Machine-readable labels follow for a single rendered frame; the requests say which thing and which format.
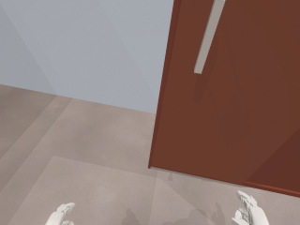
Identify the robot right hand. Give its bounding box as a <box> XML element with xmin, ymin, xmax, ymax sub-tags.
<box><xmin>232</xmin><ymin>190</ymin><xmax>269</xmax><ymax>225</ymax></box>

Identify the handle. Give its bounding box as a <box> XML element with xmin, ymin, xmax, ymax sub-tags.
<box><xmin>194</xmin><ymin>0</ymin><xmax>226</xmax><ymax>74</ymax></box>

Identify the robot left hand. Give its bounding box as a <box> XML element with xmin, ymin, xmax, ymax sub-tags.
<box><xmin>45</xmin><ymin>202</ymin><xmax>75</xmax><ymax>225</ymax></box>

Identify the wardrobe door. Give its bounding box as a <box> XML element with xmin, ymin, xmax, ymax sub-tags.
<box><xmin>152</xmin><ymin>0</ymin><xmax>300</xmax><ymax>185</ymax></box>
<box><xmin>246</xmin><ymin>128</ymin><xmax>300</xmax><ymax>192</ymax></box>

